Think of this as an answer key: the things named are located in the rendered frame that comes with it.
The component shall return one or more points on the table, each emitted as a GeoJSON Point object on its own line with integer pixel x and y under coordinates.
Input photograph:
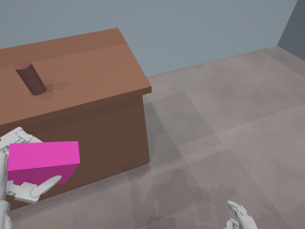
{"type": "Point", "coordinates": [94, 95]}

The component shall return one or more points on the left robot forearm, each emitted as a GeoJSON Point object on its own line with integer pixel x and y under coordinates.
{"type": "Point", "coordinates": [5, 221]}

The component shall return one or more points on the sponge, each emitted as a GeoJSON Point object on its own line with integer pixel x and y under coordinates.
{"type": "Point", "coordinates": [36, 162]}

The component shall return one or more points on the right robot hand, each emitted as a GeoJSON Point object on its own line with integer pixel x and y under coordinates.
{"type": "Point", "coordinates": [245, 221]}

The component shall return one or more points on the left robot hand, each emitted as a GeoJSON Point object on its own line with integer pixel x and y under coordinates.
{"type": "Point", "coordinates": [27, 192]}

